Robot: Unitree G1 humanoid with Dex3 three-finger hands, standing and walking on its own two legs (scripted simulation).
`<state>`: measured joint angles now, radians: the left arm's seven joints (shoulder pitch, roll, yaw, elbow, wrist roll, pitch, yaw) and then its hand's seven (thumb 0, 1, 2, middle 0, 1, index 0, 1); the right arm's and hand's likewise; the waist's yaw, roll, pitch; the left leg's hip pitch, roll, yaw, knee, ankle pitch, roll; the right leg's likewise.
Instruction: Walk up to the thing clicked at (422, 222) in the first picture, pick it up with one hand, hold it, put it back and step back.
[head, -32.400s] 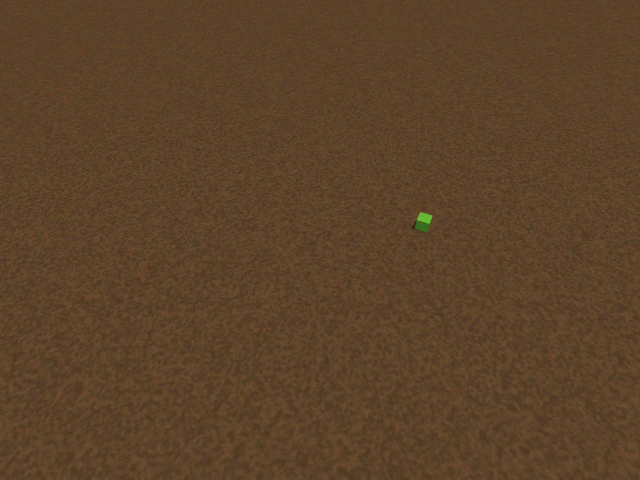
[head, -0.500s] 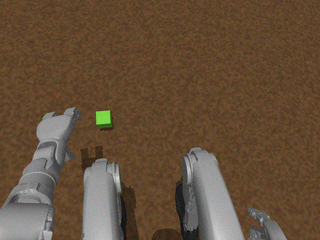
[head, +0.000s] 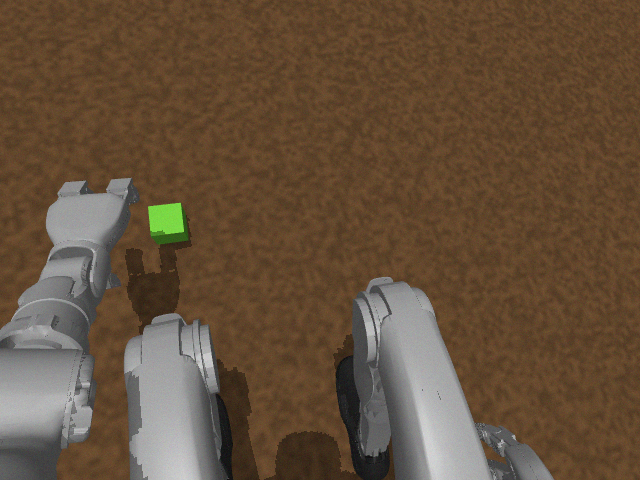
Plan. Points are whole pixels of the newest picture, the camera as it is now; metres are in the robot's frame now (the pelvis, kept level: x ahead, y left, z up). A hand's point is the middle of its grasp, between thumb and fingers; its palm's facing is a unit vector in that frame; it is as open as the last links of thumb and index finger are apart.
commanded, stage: rise first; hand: left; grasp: from above
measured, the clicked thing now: (169, 224) +0.52 +0.18 -0.33
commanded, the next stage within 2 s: none
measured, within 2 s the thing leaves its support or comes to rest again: neither
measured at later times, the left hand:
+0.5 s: hand (120, 234) +0.46 +0.22 -0.20, palm faces -0.46 -0.03 -0.89, open 13.1 cm
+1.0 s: hand (125, 229) +0.47 +0.22 -0.21, palm faces -0.46 -0.03 -0.89, open 13.7 cm
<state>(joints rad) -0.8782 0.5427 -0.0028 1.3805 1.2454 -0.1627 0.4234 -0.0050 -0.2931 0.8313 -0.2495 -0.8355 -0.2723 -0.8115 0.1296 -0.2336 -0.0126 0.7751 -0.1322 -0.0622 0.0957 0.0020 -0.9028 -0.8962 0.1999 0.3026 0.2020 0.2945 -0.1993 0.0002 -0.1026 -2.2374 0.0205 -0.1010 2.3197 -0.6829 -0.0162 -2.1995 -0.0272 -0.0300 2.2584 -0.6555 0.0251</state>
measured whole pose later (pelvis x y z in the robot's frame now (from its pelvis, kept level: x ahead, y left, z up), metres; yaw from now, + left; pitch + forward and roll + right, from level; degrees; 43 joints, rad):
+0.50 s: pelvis +0.01 +0.00 -0.02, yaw -1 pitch +35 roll -6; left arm -0.95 0.58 0.02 1.45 1.25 -0.16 0.46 0.00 -0.33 0.85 -0.19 -0.92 -0.23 -0.88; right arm 0.15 -0.26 0.02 0.78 -0.16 -0.06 0.12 0.00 -0.91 -0.90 0.20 0.30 0.20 0.29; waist -0.23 0.00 -0.06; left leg -2.30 0.02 -0.12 2.39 -0.71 -0.02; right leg -2.26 -0.02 -0.04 2.32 -0.67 0.03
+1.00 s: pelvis +0.01 +0.00 -0.03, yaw -2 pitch +34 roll -7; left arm -1.00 0.62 0.02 1.52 1.27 -0.16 0.47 0.00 -0.43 0.94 -0.13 -0.97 -0.15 -0.95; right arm 0.16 -0.27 0.06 0.76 -0.17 -0.08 0.14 0.00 -0.91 -0.90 0.20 0.30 0.20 0.29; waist -0.27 -0.01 -0.04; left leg -2.33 0.02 -0.14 2.43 -0.71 -0.02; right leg -2.28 -0.02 -0.05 2.34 -0.66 0.03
